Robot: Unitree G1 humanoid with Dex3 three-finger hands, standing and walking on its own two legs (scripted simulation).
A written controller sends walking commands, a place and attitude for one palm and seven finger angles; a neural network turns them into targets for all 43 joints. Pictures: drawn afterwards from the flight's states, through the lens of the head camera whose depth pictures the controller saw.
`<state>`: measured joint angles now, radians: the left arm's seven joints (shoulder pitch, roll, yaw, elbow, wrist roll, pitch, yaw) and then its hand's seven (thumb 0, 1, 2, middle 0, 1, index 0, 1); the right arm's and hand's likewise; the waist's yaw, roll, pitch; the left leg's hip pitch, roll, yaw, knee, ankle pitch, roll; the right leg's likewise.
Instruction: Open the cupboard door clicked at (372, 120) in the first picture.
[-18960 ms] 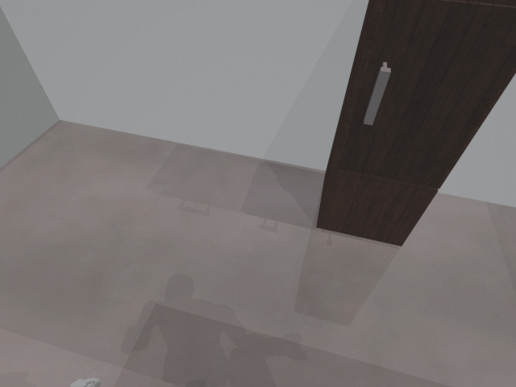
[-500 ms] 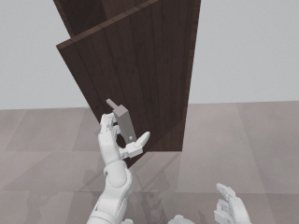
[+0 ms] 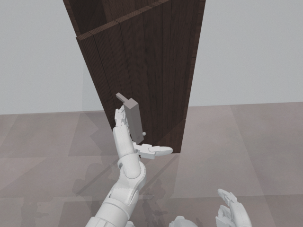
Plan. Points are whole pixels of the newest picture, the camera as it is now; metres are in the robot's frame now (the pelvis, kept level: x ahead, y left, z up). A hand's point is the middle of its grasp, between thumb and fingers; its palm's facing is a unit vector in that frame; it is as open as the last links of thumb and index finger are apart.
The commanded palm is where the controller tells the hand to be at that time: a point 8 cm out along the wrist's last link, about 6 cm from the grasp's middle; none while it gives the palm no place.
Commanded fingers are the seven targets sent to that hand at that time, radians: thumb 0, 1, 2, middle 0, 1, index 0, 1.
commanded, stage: slide the hand sideways off the handle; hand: left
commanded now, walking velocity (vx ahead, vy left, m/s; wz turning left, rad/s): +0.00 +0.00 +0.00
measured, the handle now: (129, 119) +0.40 +0.07 +0.05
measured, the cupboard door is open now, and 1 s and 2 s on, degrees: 43 45 45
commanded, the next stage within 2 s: draw the hand back to the body in 1.24 s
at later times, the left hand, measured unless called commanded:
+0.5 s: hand (139, 148) +0.31 +0.04 +0.06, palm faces -0.10 -0.99 +0.01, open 16.3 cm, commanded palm +0.27 +0.09 +0.06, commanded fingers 0.00 -0.50 0.30 -0.15 -0.30 -0.15 -0.30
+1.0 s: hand (119, 168) +0.25 +0.08 +0.07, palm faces -0.01 -1.00 +0.02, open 16.3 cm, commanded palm +0.22 +0.13 +0.06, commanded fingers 0.00 -0.50 0.30 -0.15 -0.30 -0.15 -0.30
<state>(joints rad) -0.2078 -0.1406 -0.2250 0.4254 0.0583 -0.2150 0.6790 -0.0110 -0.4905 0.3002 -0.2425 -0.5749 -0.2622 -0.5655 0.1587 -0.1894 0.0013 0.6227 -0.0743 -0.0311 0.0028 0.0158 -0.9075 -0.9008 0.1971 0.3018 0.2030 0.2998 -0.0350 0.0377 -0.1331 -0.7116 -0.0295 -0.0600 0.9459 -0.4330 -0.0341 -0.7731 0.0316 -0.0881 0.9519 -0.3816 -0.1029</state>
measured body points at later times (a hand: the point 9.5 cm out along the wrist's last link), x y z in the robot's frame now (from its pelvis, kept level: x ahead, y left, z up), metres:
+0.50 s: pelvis +0.02 +0.05 -0.01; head +0.05 +0.04 +0.44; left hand +0.31 +0.09 +0.06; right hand +0.16 -0.17 -0.10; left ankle +0.02 +0.15 -0.68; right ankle +0.05 -0.05 -0.68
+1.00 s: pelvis +0.03 +0.04 -0.01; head +0.06 +0.03 +0.44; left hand +0.25 +0.14 +0.07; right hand +0.22 -0.16 -0.08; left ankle +0.02 +0.15 -0.68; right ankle +0.05 -0.05 -0.68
